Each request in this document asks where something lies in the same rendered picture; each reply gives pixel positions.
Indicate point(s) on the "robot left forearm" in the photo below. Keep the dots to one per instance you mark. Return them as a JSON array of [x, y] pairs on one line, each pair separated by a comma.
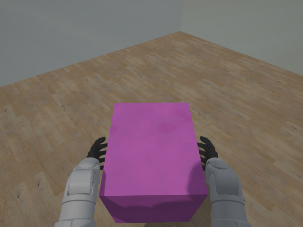
[[80, 195]]

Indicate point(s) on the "robot right forearm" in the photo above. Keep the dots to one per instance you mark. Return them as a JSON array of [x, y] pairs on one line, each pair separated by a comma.
[[226, 197]]

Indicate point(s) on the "robot left hand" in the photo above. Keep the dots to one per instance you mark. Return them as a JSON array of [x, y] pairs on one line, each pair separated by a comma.
[[95, 150]]

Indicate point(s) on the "carton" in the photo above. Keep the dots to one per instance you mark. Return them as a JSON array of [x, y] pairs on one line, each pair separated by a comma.
[[152, 171]]

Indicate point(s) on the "robot right hand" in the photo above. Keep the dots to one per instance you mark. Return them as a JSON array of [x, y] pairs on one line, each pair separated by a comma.
[[209, 150]]

